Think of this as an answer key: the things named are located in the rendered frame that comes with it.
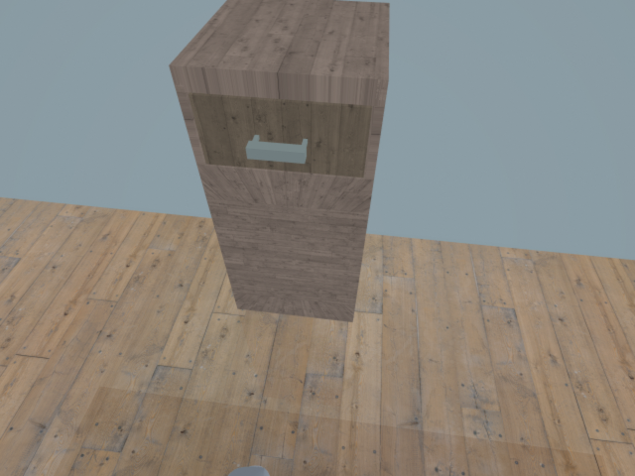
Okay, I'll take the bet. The cabinet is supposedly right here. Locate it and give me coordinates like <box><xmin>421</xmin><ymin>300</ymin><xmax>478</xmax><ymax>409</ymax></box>
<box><xmin>169</xmin><ymin>0</ymin><xmax>390</xmax><ymax>322</ymax></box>

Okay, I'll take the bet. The drawer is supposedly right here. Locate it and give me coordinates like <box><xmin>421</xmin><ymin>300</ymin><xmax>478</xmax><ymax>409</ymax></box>
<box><xmin>189</xmin><ymin>92</ymin><xmax>372</xmax><ymax>178</ymax></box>

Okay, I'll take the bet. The handle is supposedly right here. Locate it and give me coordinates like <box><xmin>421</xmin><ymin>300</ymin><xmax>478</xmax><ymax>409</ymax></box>
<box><xmin>245</xmin><ymin>135</ymin><xmax>308</xmax><ymax>164</ymax></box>

